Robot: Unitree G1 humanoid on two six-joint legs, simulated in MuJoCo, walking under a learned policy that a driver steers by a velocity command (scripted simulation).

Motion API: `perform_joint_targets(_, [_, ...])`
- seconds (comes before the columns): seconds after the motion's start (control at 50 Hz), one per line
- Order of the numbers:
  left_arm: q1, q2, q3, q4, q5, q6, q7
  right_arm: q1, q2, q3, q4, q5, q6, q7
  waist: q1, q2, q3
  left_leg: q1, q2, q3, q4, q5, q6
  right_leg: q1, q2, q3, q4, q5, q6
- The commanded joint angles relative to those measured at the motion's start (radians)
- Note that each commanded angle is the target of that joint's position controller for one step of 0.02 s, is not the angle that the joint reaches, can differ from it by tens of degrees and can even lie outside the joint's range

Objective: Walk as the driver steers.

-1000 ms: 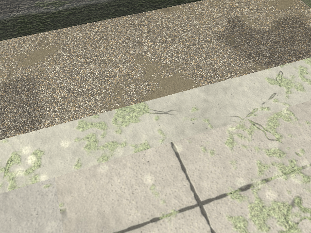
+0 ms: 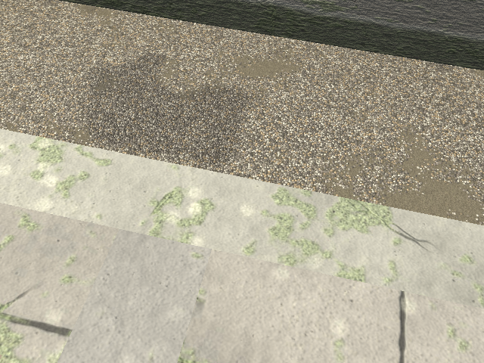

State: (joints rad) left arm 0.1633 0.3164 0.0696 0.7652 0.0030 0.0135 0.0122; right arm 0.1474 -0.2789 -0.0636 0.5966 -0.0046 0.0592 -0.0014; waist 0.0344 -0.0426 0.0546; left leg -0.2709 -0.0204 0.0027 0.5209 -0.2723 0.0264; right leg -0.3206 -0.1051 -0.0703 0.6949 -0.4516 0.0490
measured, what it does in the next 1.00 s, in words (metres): steps on the spot: right foot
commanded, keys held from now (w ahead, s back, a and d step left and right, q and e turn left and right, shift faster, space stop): no key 1.00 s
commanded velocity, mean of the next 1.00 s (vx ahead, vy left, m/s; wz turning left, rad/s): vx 0.00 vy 0.00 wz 0.06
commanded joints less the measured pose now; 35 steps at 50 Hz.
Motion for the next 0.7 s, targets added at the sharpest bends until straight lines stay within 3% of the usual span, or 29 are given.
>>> perform_joint_targets(0.02, [-0.05,0.116,0.026,-0.079,-0.006,-0.011,0.005,0.046,-0.144,-0.03,-0.039,-0.029,-0.047,-0.003,-0.059,0.214,-0.163,0.198,0.329,-0.316,-0.177,0.519,0.264,-0.2,0.019,0.1,0.329,-0.166,0.026])
perform_joint_targets(0.04, [-0.025,0.11,0.03,-0.055,-0.008,-0.003,0.011,0.002,-0.15,-0.032,-0.034,-0.019,-0.055,-0.004,-0.042,0.197,-0.141,0.181,0.278,-0.267,-0.184,0.437,0.22,-0.206,0.02,0.104,0.331,-0.115,0.026])
perform_joint_targets(0.06, [-0.014,0.117,0.034,-0.043,0.0,0.005,0.017,-0.032,-0.138,-0.027,-0.03,-0.006,-0.06,-0.005,-0.035,0.198,-0.116,0.16,0.263,-0.247,-0.185,0.448,0.2,-0.205,0.018,0.112,0.328,-0.06,0.035])
perform_joint_targets(0.12, [0.034,0.078,0.024,-0.019,-0.004,0.008,0.016,-0.065,-0.096,-0.009,-0.008,-0.009,-0.063,-0.012,-0.007,0.184,-0.126,0.113,0.213,-0.174,-0.18,0.496,0.191,-0.107,0.033,0.099,0.263,0.041,0.052])
perform_joint_targets(0.16, [0.01,0.05,0.009,-0.02,-0.004,0.006,0.014,-0.066,-0.092,-0.008,0.009,-0.009,-0.06,-0.012,-0.026,0.185,-0.12,0.116,0.202,-0.169,-0.171,0.451,0.187,-0.056,0.034,0.089,0.129,0.052,0.049])
perform_joint_targets(0.22, [-0.002,0.056,0.004,-0.022,-0.006,0.003,0.012,-0.049,-0.104,-0.008,0.043,-0.009,-0.054,-0.008,-0.045,0.183,-0.115,0.115,0.225,-0.224,-0.166,0.37,0.204,0.011,0.044,0.081,-0.023,0.057,0.038])
perform_joint_targets(0.26, [0.044,0.046,-0.001,0.001,-0.001,-0.002,0.008,-0.072,-0.084,0.003,0.062,0.002,-0.054,-0.007,-0.007,0.16,-0.102,0.069,0.2,-0.223,-0.155,0.263,0.169,0.121,0.056,0.067,-0.231,0.224,0.015])
perform_joint_targets(0.28, [0.053,0.057,-0.003,0.006,0.014,-0.006,0.006,-0.044,-0.069,0.009,0.082,0.003,-0.059,-0.005,-0.002,0.123,-0.098,0.031,0.173,-0.214,-0.155,0.191,0.123,0.197,0.041,0.095,-0.314,0.373,-0.003])
perform_joint_targets(0.3, [0.059,0.103,0.001,0.001,0.022,-0.009,0.009,-0.013,-0.059,0.013,0.097,-0.012,-0.066,-0.002,-0.025,0.058,-0.103,-0.002,0.125,-0.182,-0.122,0.105,0.072,0.252,-0.026,0.166,-0.313,0.534,-0.027])
perform_joint_targets(0.32, [0.033,0.162,0.017,0.021,0.007,-0.01,0.008,0.032,-0.063,0.005,0.103,-0.015,-0.07,0.001,-0.088,-0.068,-0.087,0.017,0.057,-0.112,-0.143,0.036,0.034,0.182,-0.027,0.148,-0.259,0.433,-0.067])
perform_joint_targets(0.34, [0.014,0.103,0.007,0.013,0.002,-0.016,0.001,-0.025,-0.083,0.006,0.111,-0.021,-0.067,-0.003,-0.04,-0.048,-0.074,0.078,0.038,-0.089,-0.115,0.028,0.005,0.104,-0.007,0.146,-0.287,0.294,-0.082])
perform_joint_targets(0.36, [0.008,0.073,-0.003,0.02,0.011,-0.022,-0.001,-0.053,-0.086,0.001,0.111,-0.015,-0.062,-0.007,-0.035,-0.04,-0.059,0.091,0.038,-0.085,-0.099,0.034,0.003,0.075,0.0,0.144,-0.305,0.241,-0.072])
perform_joint_targets(0.38, [-0.001,0.071,-0.005,0.026,0.016,-0.028,0.0,-0.057,-0.074,0.003,0.119,-0.01,-0.056,-0.014,-0.037,-0.039,-0.056,0.099,0.044,-0.088,-0.093,0.059,0.009,0.066,0.008,0.139,-0.312,0.243,-0.06])
perform_joint_targets(0.44, [0.021,0.054,-0.014,0.049,0.011,-0.043,0.004,-0.035,-0.068,0.0,0.149,-0.009,-0.044,-0.021,-0.031,-0.016,-0.051,0.09,0.047,-0.094,-0.099,0.109,0.016,0.086,0.022,0.122,-0.301,0.269,-0.045])
perform_joint_targets(0.56, [0.028,0.053,-0.02,0.085,0.008,-0.038,0.015,-0.01,-0.062,-0.004,0.225,-0.003,-0.05,-0.024,-0.024,0.036,-0.044,0.085,0.046,-0.088,-0.106,0.143,0.001,0.11,0.035,0.113,-0.295,0.278,-0.05])
perform_joint_targets(0.7, [0.028,0.044,-0.026,0.132,0.005,-0.036,0.016,0.012,-0.07,-0.004,0.309,0.0,-0.052,-0.032,-0.027,0.049,-0.041,0.102,0.046,-0.081,-0.109,0.177,-0.005,0.117,0.049,0.102,-0.3,0.298,-0.054])
Keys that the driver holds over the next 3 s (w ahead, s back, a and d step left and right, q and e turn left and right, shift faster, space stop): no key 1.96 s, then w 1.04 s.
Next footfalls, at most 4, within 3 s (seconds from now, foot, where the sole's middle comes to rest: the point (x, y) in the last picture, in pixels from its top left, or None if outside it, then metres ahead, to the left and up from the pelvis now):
0.28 right None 0.03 -0.13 -0.77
2.66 right None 0.44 -0.11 -0.77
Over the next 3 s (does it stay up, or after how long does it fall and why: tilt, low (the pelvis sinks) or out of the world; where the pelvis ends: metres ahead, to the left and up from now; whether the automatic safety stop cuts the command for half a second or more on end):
stays up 0.43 -0.03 0.01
